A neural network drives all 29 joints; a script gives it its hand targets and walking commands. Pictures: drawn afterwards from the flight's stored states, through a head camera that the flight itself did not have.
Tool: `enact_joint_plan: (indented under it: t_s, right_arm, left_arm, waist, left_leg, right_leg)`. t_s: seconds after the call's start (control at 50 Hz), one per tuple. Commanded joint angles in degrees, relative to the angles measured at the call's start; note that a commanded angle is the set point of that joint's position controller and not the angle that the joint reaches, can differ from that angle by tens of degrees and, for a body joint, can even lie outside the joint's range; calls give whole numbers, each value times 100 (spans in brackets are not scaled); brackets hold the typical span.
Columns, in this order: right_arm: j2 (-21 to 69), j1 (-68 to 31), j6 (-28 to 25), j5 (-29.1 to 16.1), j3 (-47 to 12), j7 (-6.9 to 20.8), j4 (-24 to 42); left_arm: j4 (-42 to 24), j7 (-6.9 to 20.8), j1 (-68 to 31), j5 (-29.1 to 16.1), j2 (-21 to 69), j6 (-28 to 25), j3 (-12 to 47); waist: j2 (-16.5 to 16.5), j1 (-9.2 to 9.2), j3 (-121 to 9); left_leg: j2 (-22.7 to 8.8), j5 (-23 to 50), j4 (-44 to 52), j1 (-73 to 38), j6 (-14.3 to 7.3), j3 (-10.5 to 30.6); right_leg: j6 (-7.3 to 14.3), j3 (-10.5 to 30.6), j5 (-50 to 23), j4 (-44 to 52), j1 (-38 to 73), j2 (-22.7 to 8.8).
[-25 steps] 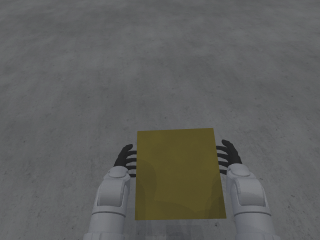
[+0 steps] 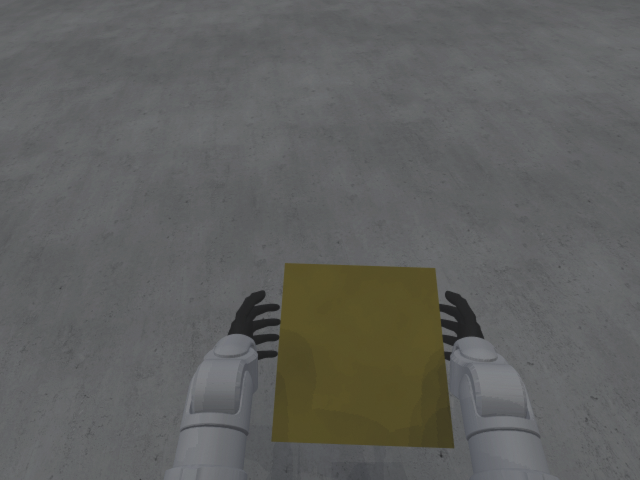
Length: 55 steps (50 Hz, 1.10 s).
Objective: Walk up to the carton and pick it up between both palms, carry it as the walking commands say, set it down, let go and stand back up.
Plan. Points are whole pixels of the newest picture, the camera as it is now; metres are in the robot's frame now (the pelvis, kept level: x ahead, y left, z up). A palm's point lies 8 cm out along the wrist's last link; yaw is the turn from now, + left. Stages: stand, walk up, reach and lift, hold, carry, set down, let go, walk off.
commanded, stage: hold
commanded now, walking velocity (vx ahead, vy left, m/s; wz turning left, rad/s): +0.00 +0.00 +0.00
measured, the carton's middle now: (352, 360) +0.29 +0.06 -0.07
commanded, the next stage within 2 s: set down in 0.06 s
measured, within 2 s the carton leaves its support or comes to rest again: neither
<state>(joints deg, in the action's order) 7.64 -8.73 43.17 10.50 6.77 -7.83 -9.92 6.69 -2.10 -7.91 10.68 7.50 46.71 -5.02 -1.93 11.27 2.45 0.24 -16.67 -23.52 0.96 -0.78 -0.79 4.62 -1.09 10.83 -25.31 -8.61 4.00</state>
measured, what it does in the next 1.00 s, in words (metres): shifts its weight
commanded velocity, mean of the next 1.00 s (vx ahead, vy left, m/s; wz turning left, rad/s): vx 0.00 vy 0.00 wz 0.00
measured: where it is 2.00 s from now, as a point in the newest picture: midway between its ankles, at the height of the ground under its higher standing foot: outside the picture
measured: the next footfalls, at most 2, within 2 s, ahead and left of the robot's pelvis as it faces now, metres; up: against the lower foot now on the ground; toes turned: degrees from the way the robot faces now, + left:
none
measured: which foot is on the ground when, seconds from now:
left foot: down 0.00-1.00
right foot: down 0.00-1.00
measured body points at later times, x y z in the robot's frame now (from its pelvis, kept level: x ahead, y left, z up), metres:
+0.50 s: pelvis -0.05 +0.03 -0.01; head -0.04 +0.01 +0.44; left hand +0.24 +0.21 -0.02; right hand +0.29 -0.07 -0.02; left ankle -0.04 +0.12 -0.74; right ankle +0.04 -0.06 -0.74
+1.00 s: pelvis -0.06 +0.00 -0.05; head +0.06 +0.00 +0.39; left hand +0.27 +0.19 -0.10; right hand +0.31 -0.10 -0.09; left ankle -0.04 +0.12 -0.74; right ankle +0.04 -0.06 -0.74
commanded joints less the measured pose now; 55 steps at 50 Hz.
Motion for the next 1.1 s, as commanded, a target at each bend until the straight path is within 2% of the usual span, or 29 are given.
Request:
enact_joint_plan:
  t_s: [0.0,0.04,0.06,0.08,0.1,0.12,0.16,0.18,0.2,0.24,0.28,0.3,0.34,0.52,0.62,0.66,0.68,0.7,0.72,0.74,0.76,0.78,0.8,0.82,0.88,0.9,0.96,1.04,1.08]
  right_arm:
    - [5918,-2874,-213,-1115,-2898,1423,142]
    - [5860,-2952,-196,-1010,-2651,1480,-74]
    - [5802,-3665,-502,-1485,-3312,1728,922]
    - [5749,-3563,-480,-1421,-3195,1722,581]
    - [5577,-3695,-479,-1266,-2848,1714,196]
    - [5509,-3559,-481,-1034,-2498,1736,-405]
    - [5659,-3489,-477,-976,-2278,1884,-910]
    - [5657,-3743,-544,-940,-2140,1952,-1029]
    - [5686,-4045,-588,-930,-2089,2037,-1180]
    - [5702,-4438,-717,-854,-1991,2167,-1434]
    - [5710,-4700,-910,-705,-1811,2205,-1636]
    - [5709,-4919,-1007,-728,-1886,2216,-1612]
    - [5638,-5253,-1239,-620,-1777,2214,-1808]
    - [5675,-5338,-1922,-252,-1513,2081,-2278]
    - [5792,-4905,-2141,-16,-1302,2007,-2654]
    - [5913,-4743,-2236,29,-1361,1980,-2681]
    - [6017,-4745,-2281,8,-1420,1963,-2727]
    - [6048,-4618,-2303,81,-1392,1942,-2831]
    - [6051,-4931,-2340,-3,-1528,1936,-2663]
    - [5995,-4661,-2364,86,-1390,1900,-2874]
    - [6076,-4825,-2474,11,-1627,1873,-2635]
    - [6148,-4858,-2507,-8,-1706,1827,-2566]
    - [6047,-4927,-2554,-54,-1811,1795,-2508]
    - [6148,-5037,-2628,-71,-1804,1729,-2428]
    - [6225,-4910,-2732,-17,-1848,1600,-2457]
    - [6228,-4665,-2722,114,-1637,1551,-2813]
    - [6098,-5016,-2871,131,-1588,1476,-2734]
    - [5849,-5021,-3038,197,-1552,1427,-2784]
    - [5837,-4952,-3093,234,-1498,1349,-2859]
  left_arm:
    - [-704,1505,-3342,-1667,4770,-439,2952]
    - [-496,1584,-3578,-1625,4854,-400,2873]
    - [-1482,1535,-4260,-1903,5146,-578,3094]
    - [-1158,1511,-3968,-1735,5194,-532,2802]
    - [-769,1507,-4110,-1653,5307,-457,2746]
    - [-329,1508,-4044,-1357,5156,-499,2370]
    - [259,1466,-3748,-948,5213,-496,1960]
    - [661,1474,-3724,-780,5289,-539,1782]
    - [990,1434,-3623,-539,5309,-624,1416]
    - [1391,1430,-3889,-406,5646,-860,1219]
    - [1648,1466,-4233,-363,5690,-1096,1035]
    - [1614,1470,-4566,-508,5933,-1190,1299]
    - [1740,1447,-5098,-549,6072,-1420,1296]
    - [2057,1348,-5619,-584,6019,-2256,1274]
    - [2288,1323,-5309,-245,5609,-2598,887]
    - [2253,1321,-5276,-161,5500,-2738,910]
    - [2303,1327,-5149,-48,5390,-2759,798]
    - [2248,1310,-5222,-18,5334,-2826,811]
    - [2369,1333,-5052,116,5230,-2860,579]
    - [2286,1338,-5196,61,5133,-2920,687]
    - [2238,1398,-5148,124,5166,-2998,693]
    - [2251,1433,-5195,81,5122,-3050,816]
    - [2297,1440,-5056,169,5022,-3073,706]
    - [2284,1474,-5230,112,4885,-3162,770]
    - [2194,1554,-5439,137,4742,-3323,797]
    - [1974,1592,-5880,30,4668,-3381,940]
    - [2140,1629,-6007,62,4494,-3495,856]
    - [2114,1644,-6105,-113,4753,-3575,1158]
    - [2196,1654,-6106,-158,4751,-3634,1098]
  waist:
    - [432,-95,-1430]
    - [420,-255,-1146]
    - [519,-1023,-2078]
    - [260,-809,-2095]
    - [270,-1106,-1810]
    - [207,-1075,-1420]
    - [-135,-676,-968]
    - [-175,-687,-983]
    - [-260,-342,-756]
    - [-474,-342,-763]
    - [-275,-466,-942]
    - [-458,-698,-1284]
    - [-584,-804,-1462]
    - [-43,-1141,-2593]
    - [364,-974,-2741]
    - [348,-966,-2874]
    - [334,-746,-2845]
    - [324,-818,-2848]
    - [260,-522,-2995]
    - [432,-760,-2799]
    - [264,-520,-3126]
    - [451,-652,-3288]
    - [275,-471,-3347]
    - [508,-571,-3455]
    - [363,-531,-3533]
    - [469,-793,-3663]
    - [315,-630,-3565]
    - [37,-806,-4093]
    - [194,-927,-4317]
  left_leg:
    - [-147,1129,302,392,-540,754]
    - [-175,774,276,572,-600,789]
    - [55,1473,206,1055,-158,962]
    - [106,1659,165,1235,-108,873]
    - [67,1365,148,1178,-70,874]
    - [126,997,177,1216,-48,786]
    - [105,353,352,1662,-100,826]
    - [39,68,412,1752,-137,887]
    - [32,-140,493,2145,-192,909]
    - [-79,-561,594,2529,-239,1008]
    - [-58,-389,482,2427,-223,990]
    - [-121,-429,483,2367,-180,1058]
    - [-167,-415,430,2526,-145,1095]
    - [-25,493,-260,2540,-85,1114]
    - [145,682,-748,2956,-97,1042]
    - [178,698,-845,3053,-110,1043]
    - [277,645,-985,3217,-132,977]
    - [255,631,-1035,3356,-149,968]
    - [348,545,-1122,3524,-175,918]
    - [289,493,-1170,3642,-204,983]
    - [362,531,-1246,3664,-211,911]
    - [371,573,-1360,3750,-248,926]
    - [449,631,-1452,3858,-246,853]
    - [462,535,-1596,4038,-280,877]
    - [515,324,-1823,4289,-300,840]
    - [499,224,-1884,4404,-302,823]
    - [489,78,-2030,4600,-346,802]
    - [517,272,-2203,4863,-251,791]
    - [547,273,-2450,5313,-198,777]
  right_leg:
    - [-207,1405,-1105,337,1194,-398]
    - [-123,1408,-605,280,1018,-354]
    - [-142,1220,-1268,192,1590,-412]
    - [-150,1213,-1477,116,1722,-459]
    - [-125,1168,-1121,154,1417,-494]
    - [-122,1148,-759,210,1206,-502]
    - [-74,1020,-29,190,1407,-425]
    - [-82,980,147,132,1461,-408]
    - [-116,943,224,24,1627,-357]
    - [-150,874,255,-237,1826,-240]
    - [-155,904,115,-257,1744,-248]
    - [-169,835,-22,-401,1797,-216]
    - [-128,845,-208,-556,1765,-204]
    - [-68,907,-809,-1009,1148,-172]
    - [-35,1088,-770,-1134,785,-206]
    - [-39,1124,-849,-1233,680,-188]
    - [-29,1234,-757,-1229,707,-202]
    - [-19,1296,-815,-1274,732,-215]
    - [-49,1397,-713,-1306,814,-247]
    - [-56,1414,-618,-1329,696,-218]
    - [-71,1479,-759,-1370,773,-244]
    - [-135,1448,-879,-1446,728,-234]
    - [-128,1547,-913,-1455,760,-273]
    - [-175,1590,-912,-1524,768,-284]
    - [-230,1731,-621,-1616,598,-346]
    - [-248,1751,-503,-1601,522,-347]
    - [-264,1604,-177,-1843,-139,-250]
    - [-197,1469,-652,-2107,-293,-173]
    - [-200,1540,-867,-2277,-231,-191]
